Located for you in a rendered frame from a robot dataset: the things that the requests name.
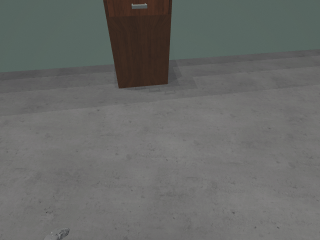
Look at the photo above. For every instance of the handle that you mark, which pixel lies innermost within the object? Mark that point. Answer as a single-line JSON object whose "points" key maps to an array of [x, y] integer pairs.
{"points": [[139, 6]]}

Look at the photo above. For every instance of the cabinet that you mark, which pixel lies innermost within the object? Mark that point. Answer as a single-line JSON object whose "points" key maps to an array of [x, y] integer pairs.
{"points": [[141, 47]]}

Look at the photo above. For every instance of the drawer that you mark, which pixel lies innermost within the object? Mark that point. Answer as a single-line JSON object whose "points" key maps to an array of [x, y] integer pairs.
{"points": [[118, 8]]}

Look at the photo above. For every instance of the robot left hand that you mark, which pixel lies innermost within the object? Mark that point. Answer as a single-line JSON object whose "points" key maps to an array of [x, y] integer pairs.
{"points": [[57, 234]]}

